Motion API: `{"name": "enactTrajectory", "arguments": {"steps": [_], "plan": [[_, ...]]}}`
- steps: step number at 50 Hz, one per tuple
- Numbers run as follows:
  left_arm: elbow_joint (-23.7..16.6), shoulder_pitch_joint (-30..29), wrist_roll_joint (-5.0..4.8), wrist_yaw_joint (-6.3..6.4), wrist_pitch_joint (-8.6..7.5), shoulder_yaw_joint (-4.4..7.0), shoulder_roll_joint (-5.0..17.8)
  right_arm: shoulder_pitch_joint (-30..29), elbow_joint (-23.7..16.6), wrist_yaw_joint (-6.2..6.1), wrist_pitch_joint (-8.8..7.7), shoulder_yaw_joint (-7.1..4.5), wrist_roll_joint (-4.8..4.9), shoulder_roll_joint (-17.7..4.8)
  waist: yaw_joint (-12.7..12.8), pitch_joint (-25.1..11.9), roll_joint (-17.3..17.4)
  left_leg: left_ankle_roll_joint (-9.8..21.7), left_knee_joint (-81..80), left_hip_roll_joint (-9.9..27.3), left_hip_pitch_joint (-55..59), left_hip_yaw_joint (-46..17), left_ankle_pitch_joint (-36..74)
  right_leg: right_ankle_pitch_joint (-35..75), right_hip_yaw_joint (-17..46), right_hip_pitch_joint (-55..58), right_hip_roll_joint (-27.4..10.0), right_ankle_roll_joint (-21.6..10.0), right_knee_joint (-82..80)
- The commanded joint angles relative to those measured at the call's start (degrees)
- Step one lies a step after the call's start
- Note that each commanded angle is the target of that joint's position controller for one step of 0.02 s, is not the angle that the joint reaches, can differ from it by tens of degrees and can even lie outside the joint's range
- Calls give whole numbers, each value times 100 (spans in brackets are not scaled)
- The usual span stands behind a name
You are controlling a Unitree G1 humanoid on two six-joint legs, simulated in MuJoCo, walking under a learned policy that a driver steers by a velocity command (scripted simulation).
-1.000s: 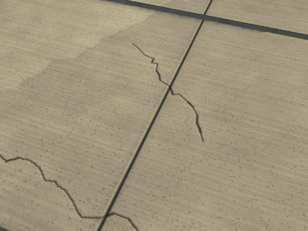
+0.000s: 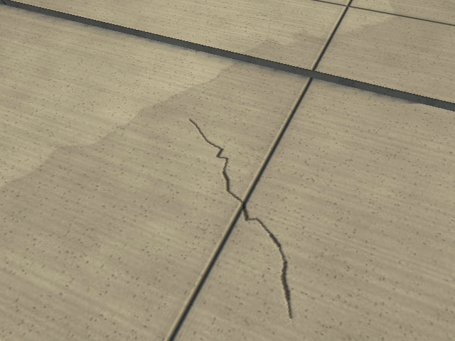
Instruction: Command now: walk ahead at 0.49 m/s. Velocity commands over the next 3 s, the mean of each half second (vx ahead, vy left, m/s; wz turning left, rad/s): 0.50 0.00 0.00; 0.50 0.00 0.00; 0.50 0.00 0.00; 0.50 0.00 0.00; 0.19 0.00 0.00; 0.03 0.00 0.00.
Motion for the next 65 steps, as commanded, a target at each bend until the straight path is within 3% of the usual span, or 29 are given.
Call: {"name": "enactTrajectory", "arguments": {"steps": [1,5,7,8,9,10,11,12,13,14,16,18,22,29,32,34,35,36,37,38,40,42,46,52,58,61,63,64,65], "plan": [[-46,517,-18,48,39,180,841,-1115,-620,112,-139,20,29,-179,101,840,-501,35,-551,-124,-516,136,-112,2063,700,205,-1717,-485,-128],[-93,404,6,68,132,253,1027,-1194,-775,244,-245,17,48,-275,-131,671,-700,304,-922,-420,119,382,-893,3933,600,667,-1880,-468,605],[-170,211,48,58,174,288,1166,-155,-528,201,-260,-159,44,-641,-706,-83,-1024,541,-959,-836,1693,638,-1123,5980,499,608,-1747,-345,1810],[-286,-50,78,28,170,267,1171,1020,-198,145,-247,-300,44,-947,-1269,-737,-1063,794,-945,-629,3439,353,-791,5848,401,-234,-1544,-185,3052],[-482,-127,172,3,109,175,970,2226,51,52,-190,-417,-68,-1477,-1561,-1723,-219,1203,-799,719,5428,-1254,-781,3329,167,-1736,-1033,-24,5036],[-364,766,52,-108,-42,-36,92,2314,160,95,-175,-384,-161,-1461,-976,-2507,1290,2155,-1541,1939,7101,-4105,-1680,-1740,756,-3882,17,235,6808],[-389,224,-117,-123,-201,120,799,2047,165,81,-163,-269,-91,-932,-1161,-1876,649,1801,-1938,1619,6518,-3928,-1974,-1683,1269,-4416,-344,73,7300],[-632,-431,-250,-117,-267,208,1083,1419,52,62,-166,-196,-46,-707,-983,-923,432,1513,-2130,1416,5474,-2845,-1533,-1090,989,-4603,-658,28,7156],[-721,-756,-227,-60,-268,225,1074,939,-30,97,-185,-137,-53,-567,-743,-495,-206,1359,-2366,1201,4475,-2163,-886,-598,799,-4308,-945,66,6869],[-737,-844,-155,-13,-213,285,1024,740,-44,138,-205,-87,-98,-401,-546,-214,-316,1257,-2555,947,3806,-1664,-564,-344,727,-4056,-1094,104,6557],[-716,-515,-108,0,-48,269,671,782,93,173,-224,-58,-138,-318,-263,-106,-33,1220,-2887,708,3187,-1192,-499,-133,709,-3594,-1286,157,6173],[-816,-656,-87,22,45,282,616,951,236,135,-241,-89,-125,-489,-185,123,31,1266,-3069,647,2856,-853,-214,13,608,-3747,-1378,267,5795],[-1197,-1698,-4,22,44,289,651,1340,377,-27,-171,-143,-105,-732,-417,328,2,1139,-3167,504,2964,-478,-90,1220,462,-4263,-1410,434,4305],[-1594,-3002,-97,-149,-24,230,668,2010,671,-90,-65,-199,21,-918,-824,546,93,904,-2909,736,3905,-397,-663,1753,306,-4095,-1065,310,2428],[-1664,-2902,-97,-243,-85,292,859,1932,707,-123,22,-254,24,-1010,-620,432,168,760,-2461,976,4377,-493,-168,1117,264,-3755,-946,73,2150],[-1319,-1718,-80,-224,-107,491,1192,1710,646,-130,90,-228,-9,-961,12,-257,152,542,-1084,611,4196,-178,1369,973,-42,-2097,-587,-166,1991],[-1049,-594,-34,-176,-106,636,1607,1717,520,-132,97,-130,-93,-753,397,-1072,-277,337,553,254,3233,123,631,1115,697,-389,-1255,-498,2136],[-901,20,25,-183,-64,761,2125,2440,501,-67,-20,82,-89,-38,179,-1859,-1742,-95,2832,-778,782,310,-2110,67,3325,1814,-2613,-1418,1642],[-921,20,4,-205,-71,611,1629,2330,585,-42,-162,20,-13,-364,257,-2083,-1621,9,3642,-773,78,-613,-3964,-367,4448,1926,-2755,-1409,941],[-1003,-502,-29,-200,-89,515,1345,1778,410,-22,-238,-111,140,-848,153,-1236,-1274,134,3889,-439,-367,-629,-3603,-357,3636,1205,-2584,-1092,874],[-1185,-1426,11,-228,-91,401,1011,1228,283,-100,-218,-150,51,-816,-198,-356,-537,146,3326,92,12,-383,-2630,614,2314,-473,-2163,-850,556],[-1125,-1578,65,-268,-123,349,810,1441,338,-132,-53,-172,4,-587,-495,-187,-735,115,2858,304,647,-396,-2229,957,1670,-1216,-1821,-749,209],[-887,-1158,51,-169,-151,422,1081,1072,213,-168,80,-205,-51,-499,-502,120,-572,-64,2063,365,213,-316,-1508,1591,1172,-1294,-1765,-867,-118],[-665,-643,-12,-26,-60,413,1147,-70,-117,-93,21,-179,-51,-352,-193,375,-588,-165,247,179,15,-129,-151,1522,696,-916,-1615,-655,-245],[-355,-147,-58,15,69,456,1203,-937,-448,91,-65,-108,19,-333,42,683,-584,-33,-651,-6,-133,-11,-516,1678,653,16,-1942,-641,95],[-335,-297,-82,47,135,513,1309,-717,-466,168,-123,-154,32,-497,-208,505,-713,186,-890,-191,502,122,-1096,2660,634,257,-2070,-513,572],[-394,-556,-76,46,183,501,1297,521,-100,130,-134,-352,4,-847,-874,-237,-751,431,-1032,-593,2344,443,-1120,4350,332,-29,-1723,-303,1937],[-501,-590,-15,40,183,422,1135,1628,184,76,-128,-488,-46,-1211,-1279,-1018,-442,736,-827,-1,4150,-224,-1013,3528,122,-1080,-1416,-108,3452],[-573,68,24,-28,67,215,440,2332,333,48,-94,-622,-125,-1780,-1077,-1887,969,1670,-1191,1498,6420,-2881,-1802,559,-20,-3485,-393,335,5809]]}}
